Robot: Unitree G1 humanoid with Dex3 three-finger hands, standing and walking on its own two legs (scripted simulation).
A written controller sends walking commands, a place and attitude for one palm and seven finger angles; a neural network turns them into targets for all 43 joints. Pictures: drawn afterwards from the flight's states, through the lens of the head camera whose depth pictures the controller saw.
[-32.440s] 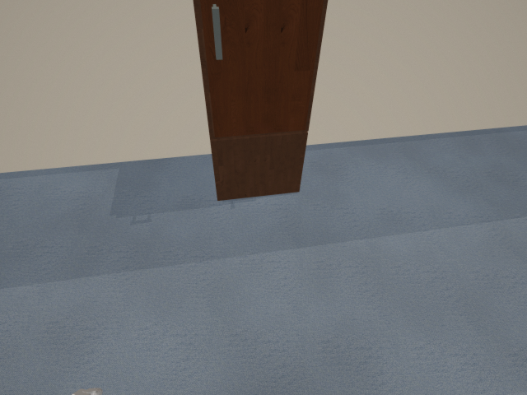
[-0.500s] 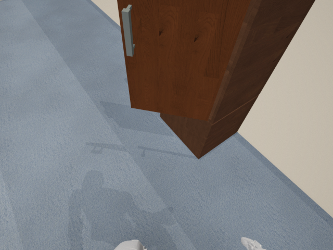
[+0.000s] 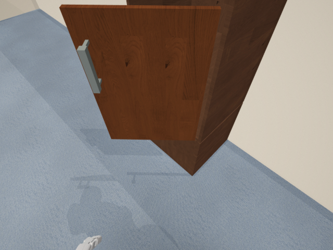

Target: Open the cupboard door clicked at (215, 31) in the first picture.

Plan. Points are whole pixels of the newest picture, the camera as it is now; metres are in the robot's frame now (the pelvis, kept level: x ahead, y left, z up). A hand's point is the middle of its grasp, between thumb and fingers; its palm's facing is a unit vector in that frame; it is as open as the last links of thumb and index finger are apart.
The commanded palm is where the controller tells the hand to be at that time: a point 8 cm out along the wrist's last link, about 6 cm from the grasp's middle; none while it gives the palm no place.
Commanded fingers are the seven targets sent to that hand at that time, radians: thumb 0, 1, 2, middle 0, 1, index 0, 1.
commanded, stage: come to a stop and stand still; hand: left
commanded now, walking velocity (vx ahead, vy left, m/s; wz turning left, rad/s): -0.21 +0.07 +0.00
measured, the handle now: (92, 67) +0.60 +0.24 +0.09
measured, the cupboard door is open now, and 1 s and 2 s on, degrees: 43 43 43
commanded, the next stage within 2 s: look again from close up in 1.60 s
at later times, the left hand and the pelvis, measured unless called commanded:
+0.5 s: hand out of the picture +0.00 +0.21 -0.17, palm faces +0.02 -0.98 -0.22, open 7.4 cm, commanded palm none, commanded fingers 0.00 0.90 0.90 -0.20 -0.30 -0.20 -0.30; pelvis -0.02 +0.02 +0.01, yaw -1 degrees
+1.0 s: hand out of the picture -0.02 +0.13 -0.17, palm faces +0.03 -0.98 -0.18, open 7.3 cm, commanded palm none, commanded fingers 0.00 0.90 0.90 -0.20 -0.30 -0.20 -0.30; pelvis -0.01 -0.03 +0.01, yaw +0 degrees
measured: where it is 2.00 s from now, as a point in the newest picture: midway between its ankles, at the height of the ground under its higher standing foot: outside the picture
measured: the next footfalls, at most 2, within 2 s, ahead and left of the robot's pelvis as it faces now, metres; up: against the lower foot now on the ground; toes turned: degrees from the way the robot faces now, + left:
left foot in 0.16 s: +0.04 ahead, +0.14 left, +0.00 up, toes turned +4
right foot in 0.54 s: -0.04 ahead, -0.12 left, +0.00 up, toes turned -4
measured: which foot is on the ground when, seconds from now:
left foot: up 0.00-0.14, down 0.16-1.00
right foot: down 0.00-0.16, up 0.18-0.52, down 0.54-1.00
